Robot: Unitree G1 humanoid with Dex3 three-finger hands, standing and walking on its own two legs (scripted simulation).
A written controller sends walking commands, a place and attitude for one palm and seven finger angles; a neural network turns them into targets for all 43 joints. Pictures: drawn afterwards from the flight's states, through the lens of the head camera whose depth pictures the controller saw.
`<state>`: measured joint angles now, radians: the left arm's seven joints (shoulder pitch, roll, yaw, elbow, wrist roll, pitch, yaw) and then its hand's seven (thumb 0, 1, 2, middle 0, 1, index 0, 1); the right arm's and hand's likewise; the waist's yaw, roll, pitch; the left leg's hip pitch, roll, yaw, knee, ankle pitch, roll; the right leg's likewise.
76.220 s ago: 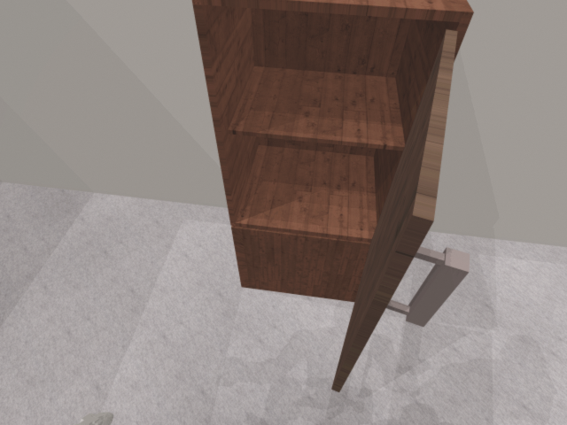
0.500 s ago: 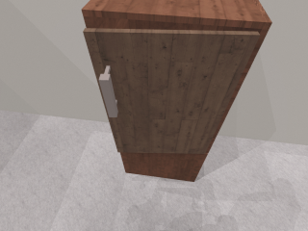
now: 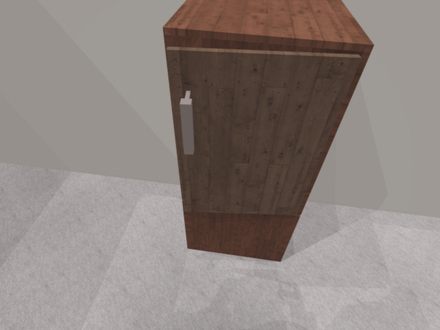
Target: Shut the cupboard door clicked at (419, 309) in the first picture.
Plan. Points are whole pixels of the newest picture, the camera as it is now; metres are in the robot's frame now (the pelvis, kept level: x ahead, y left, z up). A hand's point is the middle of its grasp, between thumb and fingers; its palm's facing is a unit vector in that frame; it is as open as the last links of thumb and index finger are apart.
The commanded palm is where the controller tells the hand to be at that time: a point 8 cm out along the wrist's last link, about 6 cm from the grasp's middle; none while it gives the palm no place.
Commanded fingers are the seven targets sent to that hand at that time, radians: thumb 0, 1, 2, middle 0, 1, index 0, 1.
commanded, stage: come to a stop and stand still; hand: left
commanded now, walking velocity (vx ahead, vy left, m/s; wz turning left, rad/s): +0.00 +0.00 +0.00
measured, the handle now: (188, 123) +0.57 +0.12 +0.08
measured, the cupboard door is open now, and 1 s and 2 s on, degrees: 7 7 7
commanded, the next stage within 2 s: look again from close up in 1.58 s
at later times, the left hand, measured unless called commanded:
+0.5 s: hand out of the picture -0.12 +0.24 -0.18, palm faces +0.05 -0.97 -0.23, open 7.4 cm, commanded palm none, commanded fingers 0.00 0.90 0.90 -0.20 -0.30 -0.20 -0.30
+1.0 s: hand out of the picture -0.09 +0.25 -0.16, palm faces -0.05 -0.99 -0.15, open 7.4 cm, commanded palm none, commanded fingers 0.00 0.90 0.90 -0.20 -0.30 -0.20 -0.30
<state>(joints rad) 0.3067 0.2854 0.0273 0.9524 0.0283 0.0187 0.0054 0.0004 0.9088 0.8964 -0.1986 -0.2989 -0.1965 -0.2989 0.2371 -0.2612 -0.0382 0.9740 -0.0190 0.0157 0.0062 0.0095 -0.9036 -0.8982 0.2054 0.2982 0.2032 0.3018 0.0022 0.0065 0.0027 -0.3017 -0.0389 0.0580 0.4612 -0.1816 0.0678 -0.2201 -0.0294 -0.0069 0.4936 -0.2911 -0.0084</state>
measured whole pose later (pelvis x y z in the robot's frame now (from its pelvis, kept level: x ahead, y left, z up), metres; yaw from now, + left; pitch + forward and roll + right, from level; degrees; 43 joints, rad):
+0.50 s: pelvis -0.10 +0.04 +0.00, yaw -1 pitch -4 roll -2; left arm 0.41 0.22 0.03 1.02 0.02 0.07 0.03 -0.01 0.91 0.90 -0.20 -0.30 -0.19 -0.30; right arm 0.25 -0.21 -0.06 1.00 -0.02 0.09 -0.03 0.01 -0.91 -0.90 0.20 0.30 0.20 0.30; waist 0.01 -0.01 -0.02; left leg -0.51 -0.06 0.04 0.75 -0.29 -0.04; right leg -0.14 0.03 -0.08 0.47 -0.31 -0.08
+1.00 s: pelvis -0.14 +0.07 +0.01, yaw -3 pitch +0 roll -2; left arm 0.27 0.20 0.07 1.00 0.03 0.06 -0.03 0.00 0.91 0.90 -0.19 -0.30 -0.19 -0.30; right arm 0.50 -0.09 -0.04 1.12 -0.03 -0.03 -0.04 0.01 -0.91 -0.90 0.20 0.30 0.20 0.30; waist -0.07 -0.02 -0.02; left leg -0.21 0.03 0.07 0.34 -0.15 0.04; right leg -0.57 -0.07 -0.01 0.99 -0.17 0.03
